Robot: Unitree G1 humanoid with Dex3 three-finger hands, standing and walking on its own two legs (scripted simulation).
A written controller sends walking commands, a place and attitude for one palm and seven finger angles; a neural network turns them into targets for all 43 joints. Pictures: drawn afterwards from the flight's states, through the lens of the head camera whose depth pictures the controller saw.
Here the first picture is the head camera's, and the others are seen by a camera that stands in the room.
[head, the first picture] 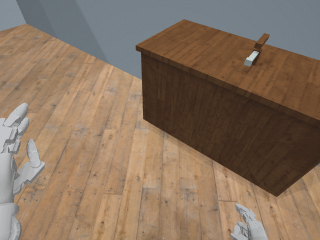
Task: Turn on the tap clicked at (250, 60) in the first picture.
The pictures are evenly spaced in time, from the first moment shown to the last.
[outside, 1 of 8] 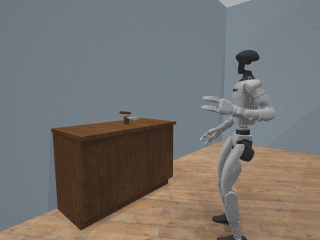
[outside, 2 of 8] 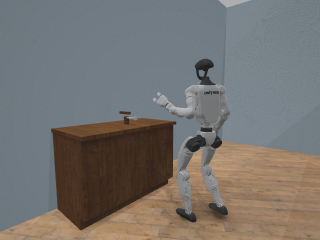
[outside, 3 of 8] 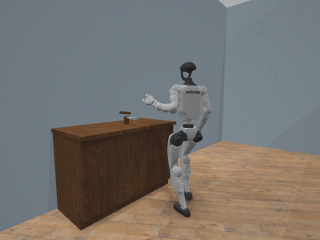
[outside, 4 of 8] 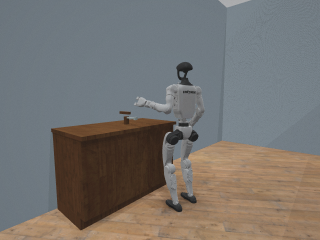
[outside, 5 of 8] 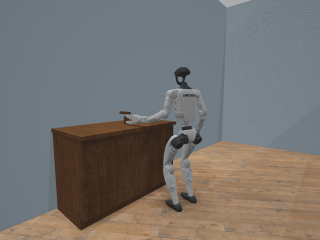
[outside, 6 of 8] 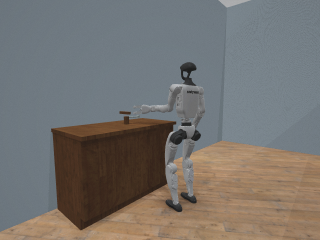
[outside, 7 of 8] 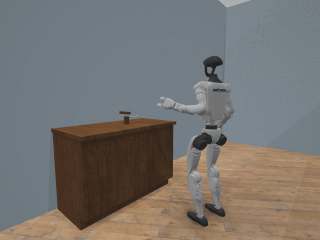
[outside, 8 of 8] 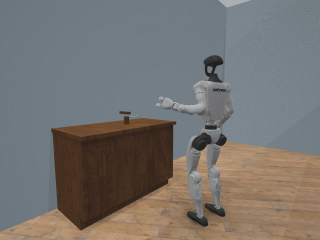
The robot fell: no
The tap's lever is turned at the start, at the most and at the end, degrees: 0 78 78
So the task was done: yes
